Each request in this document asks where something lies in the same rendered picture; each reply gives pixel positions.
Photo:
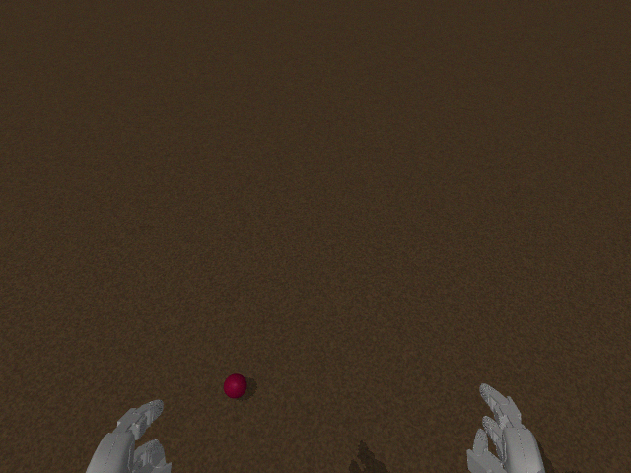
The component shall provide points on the left robot hand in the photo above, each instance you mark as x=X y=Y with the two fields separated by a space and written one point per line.
x=115 y=453

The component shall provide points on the ball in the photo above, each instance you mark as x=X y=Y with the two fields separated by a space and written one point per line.
x=235 y=386

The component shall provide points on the right robot hand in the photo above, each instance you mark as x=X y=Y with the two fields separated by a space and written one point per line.
x=516 y=446

